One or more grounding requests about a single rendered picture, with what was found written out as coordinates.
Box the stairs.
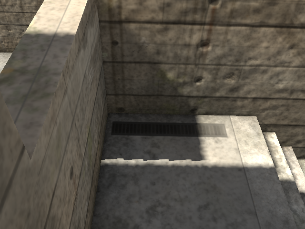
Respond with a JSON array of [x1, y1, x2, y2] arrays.
[[262, 132, 305, 229]]

